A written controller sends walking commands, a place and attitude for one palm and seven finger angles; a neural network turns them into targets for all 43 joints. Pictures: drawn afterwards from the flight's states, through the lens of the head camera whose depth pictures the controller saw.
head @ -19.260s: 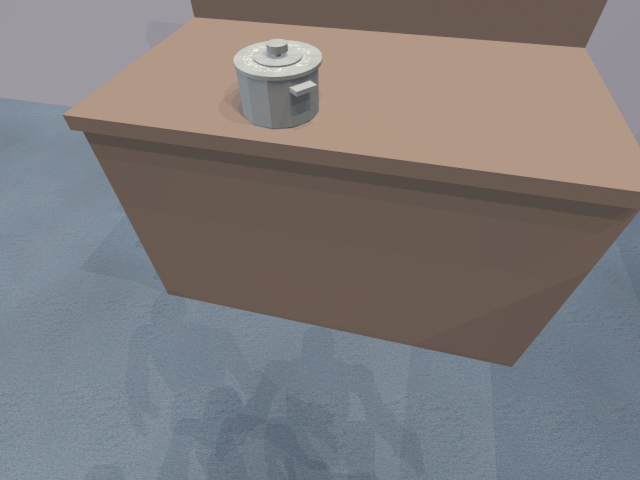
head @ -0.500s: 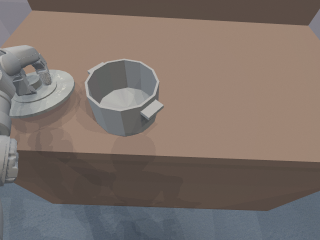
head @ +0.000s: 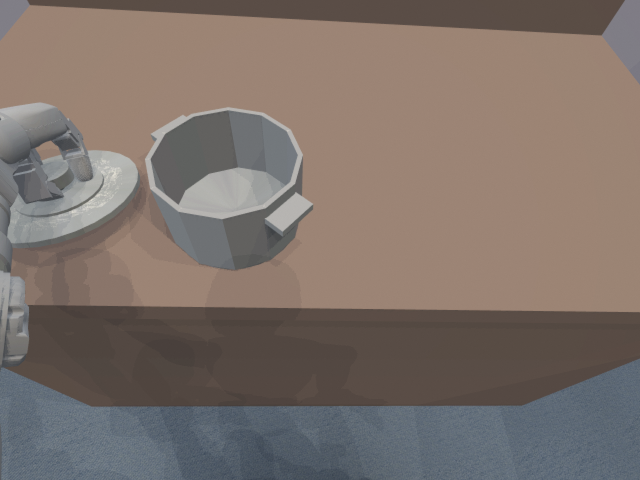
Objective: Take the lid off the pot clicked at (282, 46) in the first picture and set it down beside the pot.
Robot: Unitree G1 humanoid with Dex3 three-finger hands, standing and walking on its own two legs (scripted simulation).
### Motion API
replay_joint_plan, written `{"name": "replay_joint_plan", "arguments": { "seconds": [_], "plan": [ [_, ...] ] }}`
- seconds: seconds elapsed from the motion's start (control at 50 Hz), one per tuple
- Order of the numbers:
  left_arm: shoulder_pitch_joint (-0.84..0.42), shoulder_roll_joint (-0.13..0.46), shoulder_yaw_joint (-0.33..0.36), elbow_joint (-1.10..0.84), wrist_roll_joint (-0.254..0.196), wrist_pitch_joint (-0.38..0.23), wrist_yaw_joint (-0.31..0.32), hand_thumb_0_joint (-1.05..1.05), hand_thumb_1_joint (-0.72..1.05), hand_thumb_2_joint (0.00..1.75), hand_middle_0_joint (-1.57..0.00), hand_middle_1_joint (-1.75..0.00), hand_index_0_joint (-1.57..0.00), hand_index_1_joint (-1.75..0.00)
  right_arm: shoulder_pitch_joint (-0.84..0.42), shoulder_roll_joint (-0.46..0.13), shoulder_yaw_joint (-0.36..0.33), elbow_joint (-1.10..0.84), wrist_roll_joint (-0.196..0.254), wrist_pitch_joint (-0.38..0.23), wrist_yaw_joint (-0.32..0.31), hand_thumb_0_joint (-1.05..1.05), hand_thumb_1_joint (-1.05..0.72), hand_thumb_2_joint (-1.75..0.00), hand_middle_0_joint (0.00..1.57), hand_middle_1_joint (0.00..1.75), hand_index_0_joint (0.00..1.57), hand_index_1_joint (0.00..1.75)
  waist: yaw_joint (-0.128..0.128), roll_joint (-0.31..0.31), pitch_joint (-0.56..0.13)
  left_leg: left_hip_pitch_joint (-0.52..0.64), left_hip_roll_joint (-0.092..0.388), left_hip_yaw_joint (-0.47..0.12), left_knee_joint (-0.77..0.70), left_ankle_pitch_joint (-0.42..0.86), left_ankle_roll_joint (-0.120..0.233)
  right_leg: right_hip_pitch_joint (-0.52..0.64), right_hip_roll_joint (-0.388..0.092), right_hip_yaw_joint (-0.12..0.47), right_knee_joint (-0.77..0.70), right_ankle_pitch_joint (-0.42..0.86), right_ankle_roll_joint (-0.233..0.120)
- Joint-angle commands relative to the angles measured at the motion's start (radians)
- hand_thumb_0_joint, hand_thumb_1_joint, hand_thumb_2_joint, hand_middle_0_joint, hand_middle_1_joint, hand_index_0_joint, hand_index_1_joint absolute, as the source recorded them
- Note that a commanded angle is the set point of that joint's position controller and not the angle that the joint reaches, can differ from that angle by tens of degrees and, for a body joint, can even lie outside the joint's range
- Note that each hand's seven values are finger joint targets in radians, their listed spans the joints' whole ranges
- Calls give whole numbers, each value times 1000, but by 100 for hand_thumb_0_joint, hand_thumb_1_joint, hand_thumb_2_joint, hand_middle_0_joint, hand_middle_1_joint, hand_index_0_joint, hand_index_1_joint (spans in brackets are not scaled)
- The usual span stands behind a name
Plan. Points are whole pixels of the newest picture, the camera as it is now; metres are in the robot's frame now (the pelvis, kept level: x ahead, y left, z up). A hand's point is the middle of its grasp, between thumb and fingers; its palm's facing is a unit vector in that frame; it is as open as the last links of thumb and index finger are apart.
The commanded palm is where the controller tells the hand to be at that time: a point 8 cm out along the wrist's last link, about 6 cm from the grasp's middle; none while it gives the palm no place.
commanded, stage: lower the lid onto the table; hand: left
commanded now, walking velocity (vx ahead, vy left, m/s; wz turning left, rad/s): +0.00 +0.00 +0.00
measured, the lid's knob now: (51, 176) +0.49 +0.31 +0.08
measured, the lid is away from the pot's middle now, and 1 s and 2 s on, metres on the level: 0.22 0.22 0.22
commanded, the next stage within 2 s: open the fingers wide in 0.46 s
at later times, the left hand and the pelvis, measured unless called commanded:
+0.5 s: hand (44, 190) +0.46 +0.31 +0.09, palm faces -0.49 -0.17 -0.85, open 6.9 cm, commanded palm +0.49 +0.31 +0.14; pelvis -0.01 +0.00 -0.01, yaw -1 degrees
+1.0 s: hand (45, 209) +0.44 +0.30 +0.08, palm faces -0.47 -0.07 -0.88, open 6.9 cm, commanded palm +0.47 +0.30 +0.14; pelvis -0.02 +0.00 -0.01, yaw -1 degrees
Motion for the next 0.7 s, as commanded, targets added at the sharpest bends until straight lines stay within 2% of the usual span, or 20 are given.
{"name": "replay_joint_plan", "arguments": {
  "seconds": [0.0, 0.02, 0.04, 0.12, 0.16, 0.2, 0.26, 0.3, 0.34, 0.38, 0.42, 0.46, 0.48, 0.52, 0.54, 0.56, 0.58, 0.6, 0.66, 0.68],
  "plan": [
    [-541, 312, 50, -186, -9, -2, 47, 0, 58, 111, -84, -98, -95, -100, 120, -187, -58, -44, -2, -17, -21, 0, -90, -90, 20, 30, 20, 30, -8, 110, -418, 283, 15, -84, 17, 745, -31, 108, 88, -38, 38, 337, -62],
    [-539, 313, 43, -186, -16, -4, 45, 0, 58, 111, -84, -98, -95, -100, 118, -193, -60, -37, -2, -15, -22, 0, -90, -90, 20, 30, 20, 30, -8, 126, -410, 280, 18, -78, 21, 748, -33, 97, 85, -38, 40, 337, -64],
    [-582, 358, 72, -232, -11, -7, 48, 0, 58, 111, -84, -98, -95, -100, 120, -193, -59, -38, -5, -12, -21, 0, -90, -90, 20, 30, 20, 30, -4, 132, -440, 279, 15, -78, 21, 722, -29, 120, 86, -31, 40, 335, -62],
    [-566, 341, 59, -229, -11, -19, 54, 0, 58, 111, -84, -98, -95, -100, 127, -190, -60, -36, -3, -17, -29, 0, -90, -90, 20, 30, 20, 30, -8, 190, -457, 319, 22, -84, 44, 811, -42, 74, 88, -38, 57, 340, -65],
    [-537, 385, 102, -209, -4, -22, 54, 0, 58, 111, -84, -98, -95, -100, 130, -189, -57, -39, -3, -13, -27, 0, -90, -90, 20, 30, 20, 30, 2, 151, -468, 287, 15, -86, 49, 790, -34, 103, 90, -35, 64, 344, -62],
    [-488, 333, 59, -137, -10, -16, 47, 0, 58, 111, -84, -98, -95, -100, 131, -188, -54, -36, 5, -8, -26, 0, -90, -90, 20, 30, 20, 30, -9, 105, -398, 217, 12, -67, 46, 688, -23, 82, 87, -40, 63, 321, -59],
    [-526, 343, 66, -185, -1, -20, 53, 0, 58, 111, -84, -98, -95, -100, 131, -188, -57, -39, 1, 0, -24, 0, -90, -90, 20, 30, 20, 30, -5, 180, -440, 265, 15, -76, 61, 757, -34, 56, 91, -39, 77, 320, -65],
    [-485, 365, 83, -151, 0, -22, 51, 0, 58, 111, -84, -98, -95, -100, 132, -190, -53, -42, 3, 3, -25, 0, -90, -90, 20, 30, 20, 30, -2, 121, -429, 219, 13, -67, 63, 698, -25, 73, 89, -40, 81, 314, -60],
    [-473, 385, 92, -145, -1, -27, 54, 0, 58, 111, -84, -98, -95, -100, 130, -192, -50, -48, 5, 13, -25, 0, -90, -90, 20, 30, 20, 30, -1, 116, -429, 190, 6, -64, 67, 690, -23, 81, 89, -38, 90, 322, -61],
    [-454, 323, 43, -91, -1, -22, 49, 0, 58, 111, -84, -98, -95, -100, 130, -190, -50, -46, 10, 15, -26, 0, -90, -90, 20, 30, 20, 30, -14, 98, -387, 165, 8, -55, 69, 638, -18, 41, 90, -43, 91, 290, -59],
    [-469, 341, 45, -95, -1, -27, 50, 0, 58, 111, -84, -98, -95, -100, 131, -197, -47, -44, 13, 21, -26, 0, -90, -90, 20, 30, 20, 30, -12, 116, -373, 156, 11, -55, 72, 621, -23, 17, 88, -44, 99, 266, -65],
    [-487, 378, 75, -119, 12, -32, 55, 0, 58, 111, -84, -98, -95, -100, 140, -193, -49, -52, 10, 25, -28, 0, -90, -90, 20, 30, 20, 30, -7, 129, -430, 171, 9, -62, 85, 643, -25, 31, 90, -42, 110, 271, -63],
    [-488, 351, 54, -111, 11, -31, 53, 0, 58, 111, -84, -98, -95, -100, 139, -191, -48, -52, 10, 25, -30, 0, -90, -90, 20, 30, 20, 30, -13, 145, -423, 172, 10, -61, 87, 642, -28, 10, 91, -44, 112, 265, -63],
    [-470, 344, 47, -88, 5, -37, 48, 0, 58, 111, -84, -98, -95, -100, 140, -195, -47, -49, 13, 26, -31, 0, -90, -90, 20, 30, 20, 30, -14, 107, -403, 147, 12, -57, 93, 620, -25, 3, 91, -46, 117, 257, -64],
    [-295, 328, 93, -98, -6, -41, 49, 0, 58, 111, -84, -98, -95, -100, 130, -179, -55, -94, 10, 30, -15, 0, -90, -90, 20, 30, 20, 30, 29, 105, -447, 152, 1, -72, 93, 668, -33, 36, 88, -50, 131, 263, -67],
    [-301, 364, 142, -292, 0, -98, 63, 0, 57, 109, -83, -98, -93, -100, 112, -186, -62, -98, -7, 52, -20, 0, -90, -90, 20, 30, 20, 30, 36, 93, -476, 184, 26, -72, 89, 739, -45, 23, 90, -52, 120, 268, -72],
    [-296, 351, 137, -274, 6, -114, 75, 0, 56, 107, -81, -98, -91, -100, 93, -180, -63, -104, -10, 67, -22, 0, -90, -90, 20, 30, 20, 30, 28, 127, -460, 188, 21, -63, 99, 725, -41, 1, 91, -44, 116, 250, -72],
    [-334, 305, 96, -296, 0, -122, 74, 0, 55, 105, -80, -98, -90, -100, 88, -174, -63, -98, -9, 77, -26, 0, -90, -90, 20, 30, 20, 30, 11, 120, -440, 185, 29, -65, 87, 683, -42, -19, 91, -47, 108, 218, -69],
    [-395, 394, 158, -353, -8, -146, 85, 0, 51, 99, -76, -98, -85, -100, 89, -176, -67, -95, -4, 97, -35, 0, -90, -90, 20, 30, 20, 30, 12, 133, -463, 196, 22, -64, 85, 635, -30, 1, 89, -37, 103, 209, -71],
    [-387, 390, 154, -342, -9, -151, 85, 0, 50, 98, -74, -98, -83, -100, 85, -173, -64, -96, -5, 98, -38, 0, -90, -90, 20, 30, 20, 30, 11, 138, -458, 178, 18, -60, 81, 604, -28, 8, 88, -38, 105, 204, -73]
  ]
}}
